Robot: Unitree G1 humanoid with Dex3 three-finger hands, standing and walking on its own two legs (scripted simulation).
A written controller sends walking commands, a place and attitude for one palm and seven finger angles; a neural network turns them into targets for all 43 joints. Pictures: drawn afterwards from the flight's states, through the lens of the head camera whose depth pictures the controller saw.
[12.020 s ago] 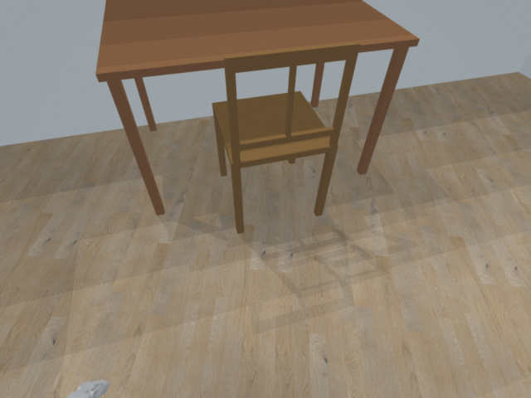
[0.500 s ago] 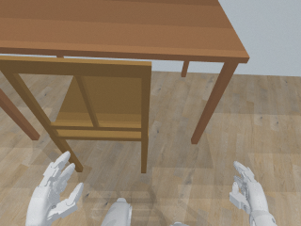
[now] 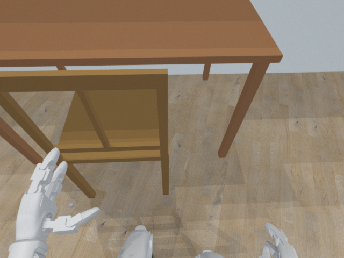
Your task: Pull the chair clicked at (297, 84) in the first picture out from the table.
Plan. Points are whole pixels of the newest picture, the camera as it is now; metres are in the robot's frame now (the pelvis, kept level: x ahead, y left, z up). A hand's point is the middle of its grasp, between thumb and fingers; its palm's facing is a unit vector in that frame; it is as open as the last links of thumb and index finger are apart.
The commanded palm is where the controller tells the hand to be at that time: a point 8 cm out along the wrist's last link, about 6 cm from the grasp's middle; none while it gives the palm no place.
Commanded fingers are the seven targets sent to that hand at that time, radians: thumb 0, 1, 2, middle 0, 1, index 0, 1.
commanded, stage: raise the hand toward the chair's back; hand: left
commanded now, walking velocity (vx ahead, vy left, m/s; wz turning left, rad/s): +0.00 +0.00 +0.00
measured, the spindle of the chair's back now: (95, 121) +0.48 +0.26 -0.02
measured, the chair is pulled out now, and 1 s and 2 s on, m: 0.00 0.00 0.00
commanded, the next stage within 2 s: aim the fingers beside a spindle in 1.16 s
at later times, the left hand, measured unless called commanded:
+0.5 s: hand (60, 205) +0.22 +0.24 +0.05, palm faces +0.08 -1.00 -0.03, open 16.8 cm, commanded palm +0.20 +0.29 +0.05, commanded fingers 0.00 -0.50 0.30 -0.06 -0.08 -0.06 -0.08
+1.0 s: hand (61, 196) +0.23 +0.24 +0.06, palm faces +0.11 -0.99 -0.06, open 16.9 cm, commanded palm +0.20 +0.29 +0.06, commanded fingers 0.00 -0.50 0.30 -0.06 -0.08 -0.06 -0.08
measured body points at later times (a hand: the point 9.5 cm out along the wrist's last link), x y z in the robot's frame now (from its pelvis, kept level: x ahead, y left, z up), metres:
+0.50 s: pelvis -0.01 +0.03 +0.00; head +0.04 +0.06 +0.45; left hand +0.21 +0.29 +0.05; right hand +0.19 -0.17 -0.06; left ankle +0.09 +0.13 -0.65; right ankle -0.03 -0.11 -0.65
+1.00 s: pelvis -0.01 +0.02 +0.01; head +0.04 +0.04 +0.45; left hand +0.22 +0.29 +0.06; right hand +0.16 -0.22 -0.07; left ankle +0.09 +0.13 -0.65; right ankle -0.03 -0.11 -0.65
